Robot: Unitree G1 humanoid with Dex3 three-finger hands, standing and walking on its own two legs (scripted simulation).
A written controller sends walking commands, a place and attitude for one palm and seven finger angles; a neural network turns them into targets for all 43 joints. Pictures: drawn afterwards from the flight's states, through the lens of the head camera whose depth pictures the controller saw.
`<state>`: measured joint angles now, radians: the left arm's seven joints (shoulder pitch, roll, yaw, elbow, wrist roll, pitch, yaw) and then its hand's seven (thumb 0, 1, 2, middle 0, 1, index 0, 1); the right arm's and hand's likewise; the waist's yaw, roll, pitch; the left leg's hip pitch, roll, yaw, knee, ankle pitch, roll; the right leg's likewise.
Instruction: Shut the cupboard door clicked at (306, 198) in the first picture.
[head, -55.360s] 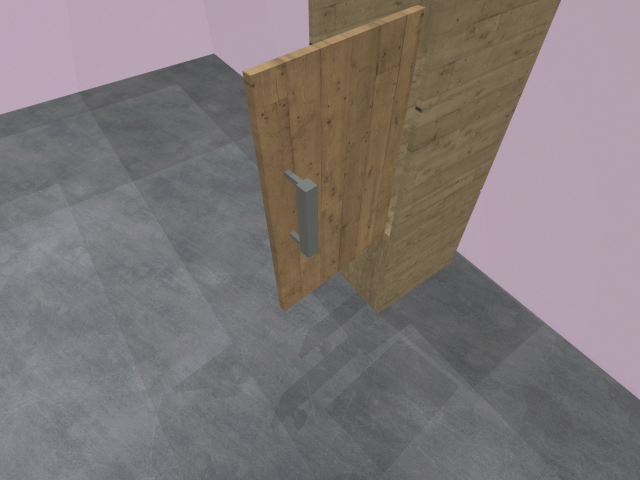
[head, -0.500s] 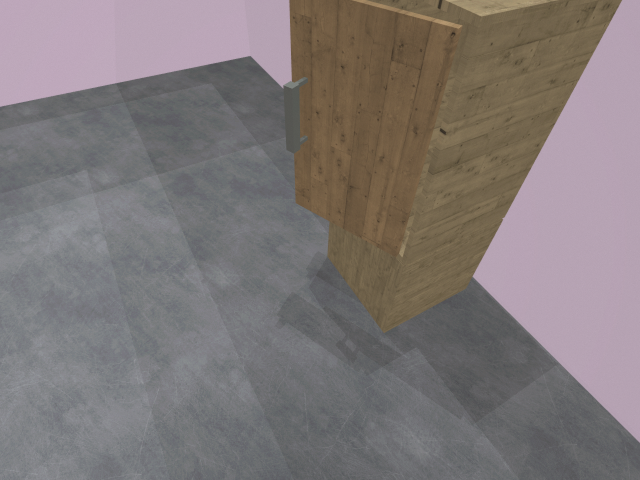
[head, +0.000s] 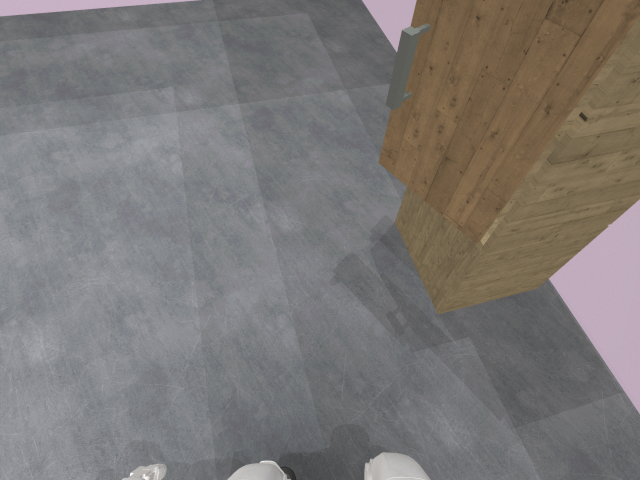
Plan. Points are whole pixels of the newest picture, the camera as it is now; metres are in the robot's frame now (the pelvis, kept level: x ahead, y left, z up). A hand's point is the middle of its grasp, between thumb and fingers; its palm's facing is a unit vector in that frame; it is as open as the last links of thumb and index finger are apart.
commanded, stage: walk to a spot facing it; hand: left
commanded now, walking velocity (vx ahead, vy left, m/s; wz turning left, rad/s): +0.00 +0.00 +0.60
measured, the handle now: (408, 67) +0.88 -0.16 -0.01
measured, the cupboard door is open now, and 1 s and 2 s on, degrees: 24 24 24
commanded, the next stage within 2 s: none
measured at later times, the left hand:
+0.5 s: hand out of the picture +0.02 +0.13 -0.14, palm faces +0.31 -0.89 -0.32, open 7.4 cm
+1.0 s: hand out of the picture -0.06 +0.16 -0.16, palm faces +0.63 -0.74 -0.23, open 7.4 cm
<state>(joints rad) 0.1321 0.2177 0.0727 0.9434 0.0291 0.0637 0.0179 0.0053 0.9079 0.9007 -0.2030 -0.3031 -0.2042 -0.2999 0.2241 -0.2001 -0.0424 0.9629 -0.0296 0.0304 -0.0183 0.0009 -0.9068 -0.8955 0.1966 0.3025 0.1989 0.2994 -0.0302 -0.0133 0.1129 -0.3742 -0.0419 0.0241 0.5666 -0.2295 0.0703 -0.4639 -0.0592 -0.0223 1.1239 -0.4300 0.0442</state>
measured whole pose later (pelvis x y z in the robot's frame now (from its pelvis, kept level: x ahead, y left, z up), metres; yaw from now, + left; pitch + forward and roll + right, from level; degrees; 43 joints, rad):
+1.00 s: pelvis +0.03 -0.05 +0.01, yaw +38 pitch +0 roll +0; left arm 0.23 0.26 0.07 0.90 0.04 0.04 -0.02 0.01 0.91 0.90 -0.20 -0.30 -0.20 -0.30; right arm 0.20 -0.21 -0.02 0.89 -0.02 0.01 0.00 0.00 -0.91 -0.90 0.20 0.30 0.20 0.30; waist 0.02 -0.04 0.07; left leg -0.19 -0.03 -0.01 0.48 -0.29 0.04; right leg -0.51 -0.12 -0.02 1.08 -0.36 0.07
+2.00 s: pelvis +0.23 +0.19 +0.01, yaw +72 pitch +0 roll -1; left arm 0.18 0.22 0.07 0.88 0.04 0.00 -0.02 0.01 0.91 0.90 -0.20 -0.30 -0.20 -0.30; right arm 0.23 -0.19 -0.02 0.93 -0.02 -0.03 0.00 0.00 -0.91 -0.90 0.20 0.30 0.20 0.30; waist 0.00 -0.03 0.08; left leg -0.24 -0.09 0.04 0.43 -0.20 0.12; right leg -0.61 -0.15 0.01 1.11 -0.23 0.07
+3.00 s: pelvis +0.28 +0.36 +0.01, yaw +52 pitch +1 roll -3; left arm 0.22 0.28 0.10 0.90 0.03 0.09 -0.03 0.01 0.91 0.90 -0.20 -0.30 -0.20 -0.30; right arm 0.17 -0.18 -0.01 0.88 -0.02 0.01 -0.04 0.00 -0.90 -0.90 0.20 0.30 0.20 0.30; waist 0.04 -0.05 0.06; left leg -0.19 0.08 0.14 0.46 -0.27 0.03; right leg -0.51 -0.02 0.00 1.13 -0.39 0.07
